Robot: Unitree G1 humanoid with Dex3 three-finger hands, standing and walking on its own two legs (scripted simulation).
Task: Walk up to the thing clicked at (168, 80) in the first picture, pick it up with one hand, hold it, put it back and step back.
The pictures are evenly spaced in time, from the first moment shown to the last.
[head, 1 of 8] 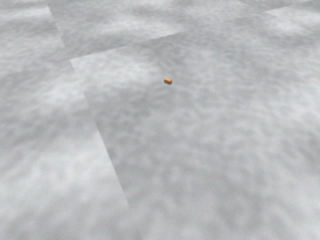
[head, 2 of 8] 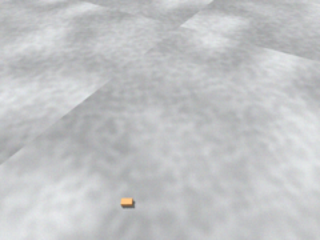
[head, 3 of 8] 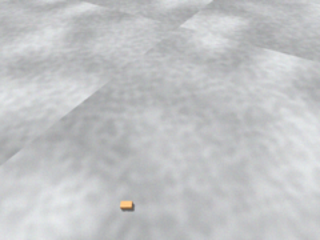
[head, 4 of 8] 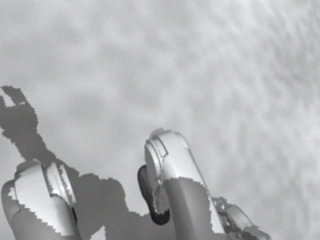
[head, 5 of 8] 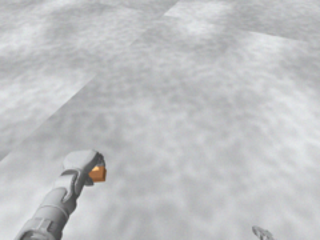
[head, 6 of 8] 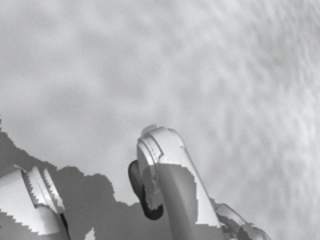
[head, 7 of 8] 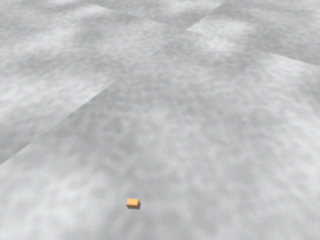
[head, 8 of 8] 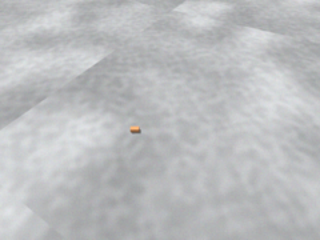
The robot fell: no
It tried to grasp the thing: yes
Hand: left
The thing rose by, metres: 0.69
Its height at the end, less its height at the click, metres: +0.00
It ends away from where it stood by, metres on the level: 0.01
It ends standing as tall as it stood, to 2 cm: yes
